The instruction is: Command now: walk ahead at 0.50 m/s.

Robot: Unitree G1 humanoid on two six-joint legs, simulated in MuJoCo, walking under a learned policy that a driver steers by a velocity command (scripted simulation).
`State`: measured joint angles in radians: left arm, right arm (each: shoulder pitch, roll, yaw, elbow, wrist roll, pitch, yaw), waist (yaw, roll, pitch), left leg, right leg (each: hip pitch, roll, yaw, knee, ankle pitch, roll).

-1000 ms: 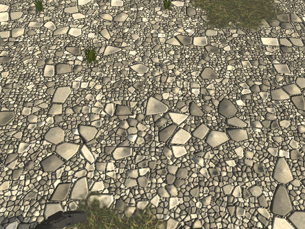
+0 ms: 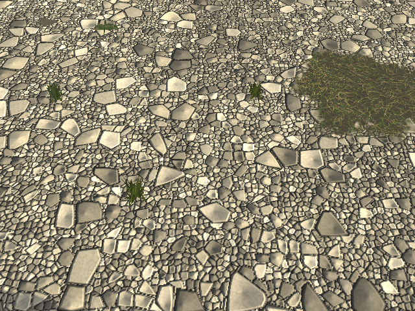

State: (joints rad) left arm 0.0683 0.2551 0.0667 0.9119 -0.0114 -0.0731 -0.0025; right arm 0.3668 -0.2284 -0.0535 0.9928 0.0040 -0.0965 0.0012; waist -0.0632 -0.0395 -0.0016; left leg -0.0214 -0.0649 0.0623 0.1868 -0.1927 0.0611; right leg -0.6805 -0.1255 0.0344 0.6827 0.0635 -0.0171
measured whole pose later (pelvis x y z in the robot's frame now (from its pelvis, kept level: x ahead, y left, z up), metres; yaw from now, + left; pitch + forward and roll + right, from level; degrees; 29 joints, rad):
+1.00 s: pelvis +0.56 +0.03 +0.00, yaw +16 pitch +2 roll +0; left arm 0.10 0.28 0.07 0.83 0.01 -0.11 0.01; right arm 0.28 -0.25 -0.07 0.83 0.01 -0.07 0.02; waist -0.03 -0.02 0.03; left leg -0.22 -0.12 -0.05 0.35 -0.15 0.10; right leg -0.62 -0.11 0.07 0.99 -0.25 0.02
